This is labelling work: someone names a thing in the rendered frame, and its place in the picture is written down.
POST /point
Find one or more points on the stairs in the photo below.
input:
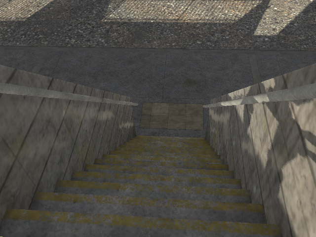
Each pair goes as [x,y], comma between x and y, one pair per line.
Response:
[149,186]

